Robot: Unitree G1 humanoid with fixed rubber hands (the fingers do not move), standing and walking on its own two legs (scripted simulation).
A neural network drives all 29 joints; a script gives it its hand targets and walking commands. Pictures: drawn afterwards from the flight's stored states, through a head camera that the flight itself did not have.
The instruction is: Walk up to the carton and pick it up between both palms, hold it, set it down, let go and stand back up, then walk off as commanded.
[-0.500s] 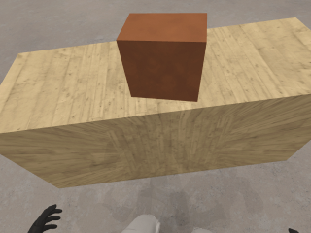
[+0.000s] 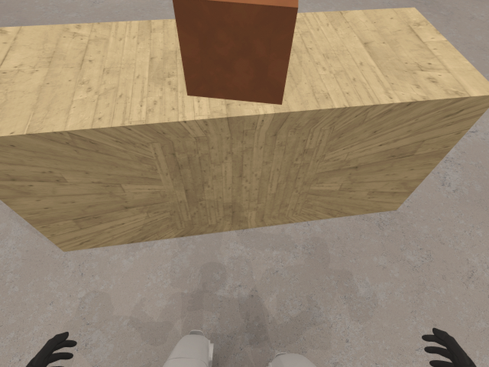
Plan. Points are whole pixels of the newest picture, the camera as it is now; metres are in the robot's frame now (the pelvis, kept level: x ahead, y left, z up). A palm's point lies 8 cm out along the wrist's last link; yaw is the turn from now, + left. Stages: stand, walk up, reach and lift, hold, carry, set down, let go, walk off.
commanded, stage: walk off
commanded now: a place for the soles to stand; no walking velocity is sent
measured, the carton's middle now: (238, 39) +0.84 +0.05 +0.06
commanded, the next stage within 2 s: none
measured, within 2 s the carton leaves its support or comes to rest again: neither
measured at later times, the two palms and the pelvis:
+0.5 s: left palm out of the picture -0.07 +0.33 -0.07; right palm out of the picture -0.07 -0.30 -0.09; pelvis -0.15 +0.00 +0.01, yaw +4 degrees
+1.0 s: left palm out of the picture -0.12 +0.31 -0.07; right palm out of the picture -0.11 -0.32 -0.07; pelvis -0.19 +0.00 +0.03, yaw +3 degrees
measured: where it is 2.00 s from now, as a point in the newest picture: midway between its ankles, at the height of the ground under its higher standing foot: outside the picture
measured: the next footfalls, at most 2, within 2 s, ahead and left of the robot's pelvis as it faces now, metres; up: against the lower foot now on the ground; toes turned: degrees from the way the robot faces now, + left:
right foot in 0.02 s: +0.03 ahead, -0.12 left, +0.00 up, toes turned +7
left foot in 0.34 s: -0.11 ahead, +0.13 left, +0.00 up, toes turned +1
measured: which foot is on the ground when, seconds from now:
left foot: down 0.00-0.02, up 0.04-0.32, down 0.34-1.00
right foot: up 0.00-0.00, down 0.02-0.36, up 0.38-0.54, down 0.56-1.00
